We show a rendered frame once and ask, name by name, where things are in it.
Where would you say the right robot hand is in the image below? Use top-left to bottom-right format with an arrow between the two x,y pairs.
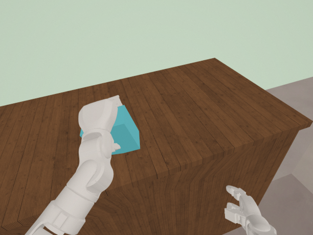
224,186 -> 261,230

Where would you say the left robot hand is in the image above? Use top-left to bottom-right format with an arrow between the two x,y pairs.
78,95 -> 122,152

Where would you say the table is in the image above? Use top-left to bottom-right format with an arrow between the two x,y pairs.
0,58 -> 313,235

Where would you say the sponge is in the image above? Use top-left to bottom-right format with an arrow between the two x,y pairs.
80,105 -> 140,155

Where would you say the left robot forearm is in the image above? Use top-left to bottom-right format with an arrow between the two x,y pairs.
25,129 -> 113,235

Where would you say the right robot forearm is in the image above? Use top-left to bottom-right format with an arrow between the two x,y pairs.
245,214 -> 277,235

